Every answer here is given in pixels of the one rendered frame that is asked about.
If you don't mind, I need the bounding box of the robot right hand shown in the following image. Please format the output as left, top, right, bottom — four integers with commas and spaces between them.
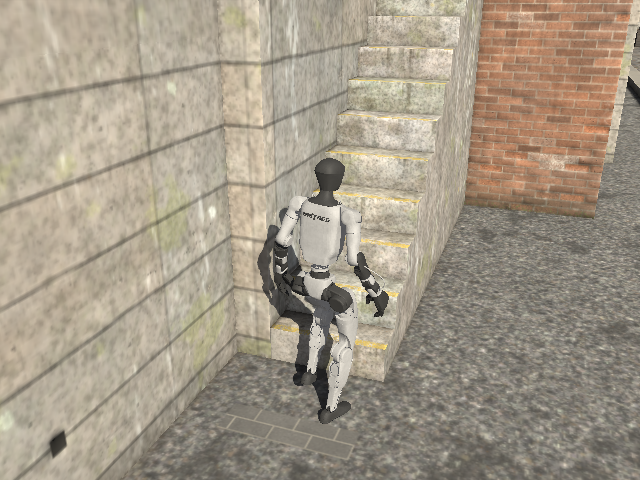
366, 290, 389, 317

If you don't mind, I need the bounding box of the left robot upper arm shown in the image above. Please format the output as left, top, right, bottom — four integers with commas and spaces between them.
275, 196, 309, 247

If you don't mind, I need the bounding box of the right robot shin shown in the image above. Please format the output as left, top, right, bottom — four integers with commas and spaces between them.
326, 347, 353, 412

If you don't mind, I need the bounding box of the right robot upper arm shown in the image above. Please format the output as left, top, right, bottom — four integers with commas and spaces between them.
340, 206, 362, 266

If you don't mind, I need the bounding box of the right robot forearm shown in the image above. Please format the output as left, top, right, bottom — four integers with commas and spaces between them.
354, 252, 382, 297

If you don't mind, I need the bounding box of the robot head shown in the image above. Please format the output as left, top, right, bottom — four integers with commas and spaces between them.
308, 158, 345, 207

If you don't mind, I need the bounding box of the left robot forearm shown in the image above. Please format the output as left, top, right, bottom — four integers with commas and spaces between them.
274, 233, 288, 274

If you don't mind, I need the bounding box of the robot left hand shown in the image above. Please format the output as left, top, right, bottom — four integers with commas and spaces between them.
274, 269, 294, 297

